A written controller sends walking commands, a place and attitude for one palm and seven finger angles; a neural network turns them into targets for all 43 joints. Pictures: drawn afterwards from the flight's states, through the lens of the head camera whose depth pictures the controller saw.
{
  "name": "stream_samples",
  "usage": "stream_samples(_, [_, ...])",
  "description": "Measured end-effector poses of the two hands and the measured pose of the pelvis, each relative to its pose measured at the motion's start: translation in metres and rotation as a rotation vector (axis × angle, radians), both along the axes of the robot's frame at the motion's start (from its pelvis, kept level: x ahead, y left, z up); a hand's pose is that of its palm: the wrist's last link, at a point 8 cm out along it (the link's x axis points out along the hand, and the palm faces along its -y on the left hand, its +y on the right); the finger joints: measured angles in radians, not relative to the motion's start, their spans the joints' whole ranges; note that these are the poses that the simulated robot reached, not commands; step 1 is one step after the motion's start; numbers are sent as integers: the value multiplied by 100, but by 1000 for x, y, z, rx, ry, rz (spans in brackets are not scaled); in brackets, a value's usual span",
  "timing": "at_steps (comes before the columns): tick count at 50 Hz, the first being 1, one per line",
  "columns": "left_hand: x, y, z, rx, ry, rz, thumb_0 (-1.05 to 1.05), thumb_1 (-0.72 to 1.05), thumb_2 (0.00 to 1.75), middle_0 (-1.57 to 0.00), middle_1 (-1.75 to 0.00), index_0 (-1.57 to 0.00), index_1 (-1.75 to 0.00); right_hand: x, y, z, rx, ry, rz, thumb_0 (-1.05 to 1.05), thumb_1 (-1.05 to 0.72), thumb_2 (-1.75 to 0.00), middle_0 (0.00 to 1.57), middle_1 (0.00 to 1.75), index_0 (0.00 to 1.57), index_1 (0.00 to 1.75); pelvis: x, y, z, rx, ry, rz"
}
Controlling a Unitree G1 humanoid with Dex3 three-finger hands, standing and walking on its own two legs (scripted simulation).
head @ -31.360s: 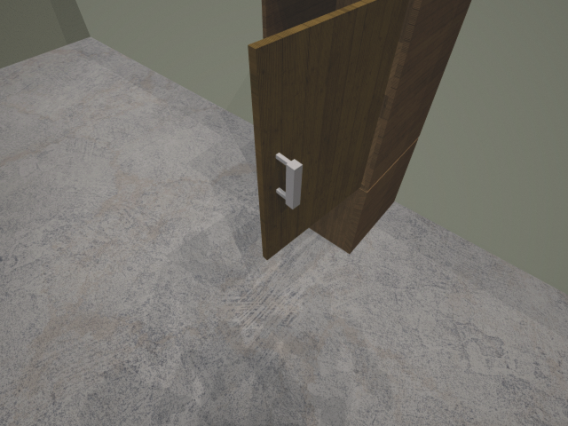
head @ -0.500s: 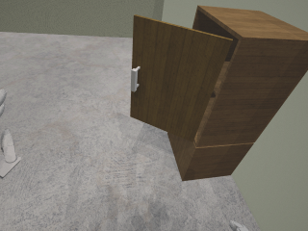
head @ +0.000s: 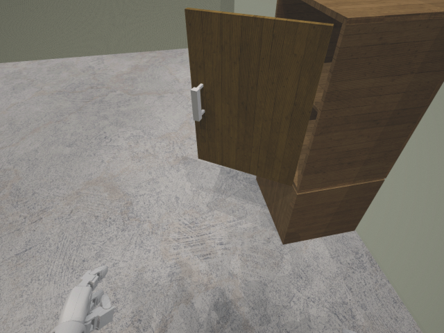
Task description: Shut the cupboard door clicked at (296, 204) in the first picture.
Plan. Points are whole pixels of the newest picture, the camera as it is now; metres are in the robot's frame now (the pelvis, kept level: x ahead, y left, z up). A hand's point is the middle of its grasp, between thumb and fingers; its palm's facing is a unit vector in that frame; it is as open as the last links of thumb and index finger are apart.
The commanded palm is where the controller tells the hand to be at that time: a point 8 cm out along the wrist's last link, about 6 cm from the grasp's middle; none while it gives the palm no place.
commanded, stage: let the arm hang, fingers relaxed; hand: left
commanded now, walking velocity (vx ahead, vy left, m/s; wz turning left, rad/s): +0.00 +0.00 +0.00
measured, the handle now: (199, 102) +0.87 +0.11 -0.01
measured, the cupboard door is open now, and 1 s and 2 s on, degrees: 55 55 55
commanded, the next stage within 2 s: look to check the result in 0.92 s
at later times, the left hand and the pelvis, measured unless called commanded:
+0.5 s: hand out of the picture -0.05 +0.14 -0.14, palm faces +0.04 -0.98 -0.18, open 7.3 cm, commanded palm none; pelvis +0.03 -0.02 +0.03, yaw +0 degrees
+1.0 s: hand out of the picture +0.00 +0.14 -0.15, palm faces +0.04 -0.99 -0.16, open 7.4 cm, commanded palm none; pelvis +0.05 -0.02 +0.03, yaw -1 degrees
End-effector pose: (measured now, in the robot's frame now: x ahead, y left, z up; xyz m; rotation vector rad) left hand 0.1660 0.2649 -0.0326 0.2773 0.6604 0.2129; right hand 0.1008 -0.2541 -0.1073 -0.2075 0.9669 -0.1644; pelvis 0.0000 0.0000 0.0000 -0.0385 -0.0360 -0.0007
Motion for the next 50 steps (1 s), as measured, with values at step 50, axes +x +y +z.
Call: stream_samples(50, [-167, -77, -87, -215, 807, 139, 0, 91, 89, -20, -30, -19, -30, -92, 37, -11, 112, 488, -119, 1, -91, -90, 20, 30, 20, 29, 45, -18, 30, 39, 3, -15])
